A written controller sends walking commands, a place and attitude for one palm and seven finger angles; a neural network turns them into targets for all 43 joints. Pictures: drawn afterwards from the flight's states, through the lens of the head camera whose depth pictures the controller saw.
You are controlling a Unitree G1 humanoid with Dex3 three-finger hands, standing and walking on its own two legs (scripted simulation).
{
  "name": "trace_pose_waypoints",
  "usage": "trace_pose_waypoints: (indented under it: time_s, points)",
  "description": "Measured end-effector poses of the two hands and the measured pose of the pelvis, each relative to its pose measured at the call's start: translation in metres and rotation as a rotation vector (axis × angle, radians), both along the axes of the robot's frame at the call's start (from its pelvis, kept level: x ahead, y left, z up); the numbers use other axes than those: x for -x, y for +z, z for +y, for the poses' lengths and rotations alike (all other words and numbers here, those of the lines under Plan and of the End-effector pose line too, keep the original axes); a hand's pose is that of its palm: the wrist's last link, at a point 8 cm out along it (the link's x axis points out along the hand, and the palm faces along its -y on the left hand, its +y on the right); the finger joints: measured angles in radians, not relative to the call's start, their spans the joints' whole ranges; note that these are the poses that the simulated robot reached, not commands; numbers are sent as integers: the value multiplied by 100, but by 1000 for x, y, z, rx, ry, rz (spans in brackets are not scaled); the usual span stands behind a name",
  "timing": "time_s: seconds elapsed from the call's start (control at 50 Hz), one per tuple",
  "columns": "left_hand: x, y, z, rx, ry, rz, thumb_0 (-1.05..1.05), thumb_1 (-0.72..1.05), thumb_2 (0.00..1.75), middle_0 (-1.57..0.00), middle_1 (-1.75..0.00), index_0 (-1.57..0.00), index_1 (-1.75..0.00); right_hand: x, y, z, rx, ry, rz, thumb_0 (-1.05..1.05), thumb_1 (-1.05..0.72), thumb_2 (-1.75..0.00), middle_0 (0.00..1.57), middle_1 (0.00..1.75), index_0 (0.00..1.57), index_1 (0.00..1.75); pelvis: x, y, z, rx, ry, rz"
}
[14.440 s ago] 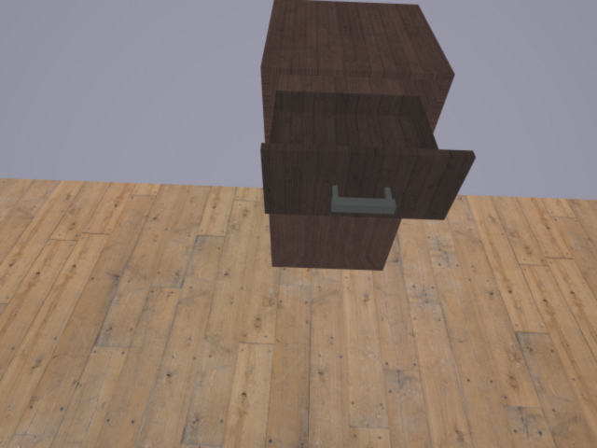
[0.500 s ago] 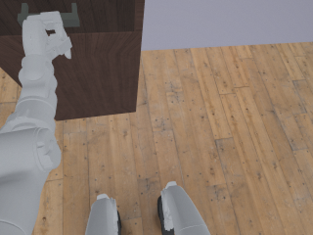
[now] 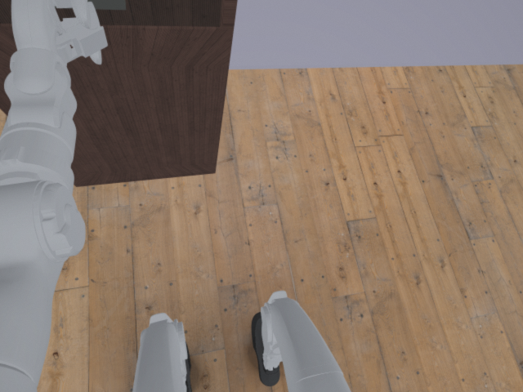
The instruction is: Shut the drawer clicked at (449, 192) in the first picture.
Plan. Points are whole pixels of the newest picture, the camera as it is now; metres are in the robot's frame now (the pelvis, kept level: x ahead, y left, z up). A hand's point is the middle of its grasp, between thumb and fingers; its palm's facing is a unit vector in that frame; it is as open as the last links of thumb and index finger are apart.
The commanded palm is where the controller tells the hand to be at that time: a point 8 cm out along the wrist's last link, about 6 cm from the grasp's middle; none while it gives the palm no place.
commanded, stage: pull the fist back off the drawer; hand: left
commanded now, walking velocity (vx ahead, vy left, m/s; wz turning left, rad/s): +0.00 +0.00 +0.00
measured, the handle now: out of the picture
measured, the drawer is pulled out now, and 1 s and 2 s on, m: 0.00 0.00 0.00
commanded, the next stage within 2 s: draw the hand back to the body in 0.52 s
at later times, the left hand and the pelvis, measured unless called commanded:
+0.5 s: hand (100, 40) +0.58 +0.13 +0.08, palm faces +0.02 -1.00 -0.03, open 3.2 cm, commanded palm +0.55 +0.16 +0.08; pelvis +0.03 +0.00 +0.02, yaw -1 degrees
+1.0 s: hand (44, 74) +0.47 +0.16 +0.15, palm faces +0.03 -1.00 -0.03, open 3.3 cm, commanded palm +0.43 +0.21 +0.16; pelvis +0.08 -0.01 +0.08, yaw +0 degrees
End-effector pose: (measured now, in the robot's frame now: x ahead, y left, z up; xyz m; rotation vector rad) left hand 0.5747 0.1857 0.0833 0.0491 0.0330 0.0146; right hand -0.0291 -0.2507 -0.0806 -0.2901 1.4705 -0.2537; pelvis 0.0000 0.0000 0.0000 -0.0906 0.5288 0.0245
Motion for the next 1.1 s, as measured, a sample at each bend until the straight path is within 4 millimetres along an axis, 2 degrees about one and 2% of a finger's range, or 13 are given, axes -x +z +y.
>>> trace_pose_waypoints:
  time_s: [0.18, 0.32, 0.44, 0.7, 0.78, 0.94, 1.1]
  points:
    - [2, -1, -3, 5, -2, 0, 3, 75, 96, -139, -160, -140, -160, 10, -2, 6, -23, -14, 15, 1, -91, -90, 21, 30, 21, 30, 1, -1, 2, -1, -8, -5]
    - [5, -1, -6, 26, 4, -10, 3, 82, 93, -139, -160, -140, -160, 1, 0, 10, -53, -37, 4, 1, -91, -90, 21, 30, 21, 30, -7, 6, 3, -10, -25, -18]
    - [11, -2, -6, 21, 4, -9, 2, 87, 91, -139, -160, -140, -160, -20, 3, 9, -75, -42, -16, 1, -91, -90, 21, 30, 21, 30, -20, 15, 2, -21, -36, -34]
    - [26, 4, -8, 21, 3, -35, 1, 90, 90, -139, -160, -140, -160, -89, 10, -8, -74, -4, -93, 1, -91, -90, 21, 30, 21, 30, -49, 32, -4, -38, -32, -67]
    - [45, 15, -2, 6, -2, -48, 1, 90, 90, -139, -160, -140, -160, -111, 20, -9, -90, -21, -150, 1, -91, -90, 20, 30, 20, 30, -58, 44, -5, -46, -44, -99]
    - [107, 51, 19, 14, 16, -45, 1, 90, 90, -139, -160, -140, -160, -165, 51, -6, -120, 24, -304, 1, -91, -90, 20, 30, 20, 30, -73, 76, -9, -55, -30, -203]
    - [157, 82, 32, 16, -8, -68, 1, 90, 90, -140, -160, -140, -160, -220, 77, -8, -111, 104, -495, 1, -91, -90, 20, 30, 20, 30, -75, 90, -11, -60, -3, -302]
